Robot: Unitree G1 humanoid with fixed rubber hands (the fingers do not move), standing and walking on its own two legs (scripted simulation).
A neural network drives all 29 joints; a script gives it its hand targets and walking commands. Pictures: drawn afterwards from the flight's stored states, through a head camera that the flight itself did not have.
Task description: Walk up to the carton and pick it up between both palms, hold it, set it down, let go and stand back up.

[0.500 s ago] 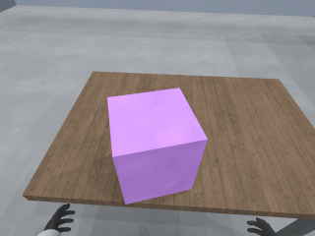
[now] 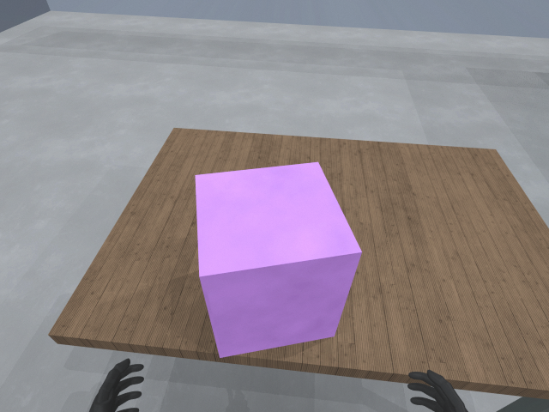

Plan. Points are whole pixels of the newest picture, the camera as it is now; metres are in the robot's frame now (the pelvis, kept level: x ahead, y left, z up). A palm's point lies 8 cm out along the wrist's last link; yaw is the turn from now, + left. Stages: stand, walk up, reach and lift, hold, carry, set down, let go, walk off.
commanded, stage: reach and lift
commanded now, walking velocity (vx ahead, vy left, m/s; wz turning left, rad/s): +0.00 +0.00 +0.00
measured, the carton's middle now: (268, 260) +0.39 +0.03 +0.01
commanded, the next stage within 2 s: none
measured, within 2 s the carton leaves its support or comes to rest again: neither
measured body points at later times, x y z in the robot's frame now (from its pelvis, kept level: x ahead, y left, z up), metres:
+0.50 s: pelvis +0.02 +0.03 +0.00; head +0.00 +0.03 +0.45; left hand +0.19 +0.24 -0.03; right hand +0.18 -0.21 -0.03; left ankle -0.05 +0.14 -0.74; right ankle +0.07 -0.10 -0.74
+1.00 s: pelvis +0.03 +0.04 +0.00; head -0.02 +0.04 +0.45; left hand +0.21 +0.23 +0.01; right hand +0.21 -0.20 +0.00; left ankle -0.05 +0.14 -0.74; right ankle +0.07 -0.10 -0.74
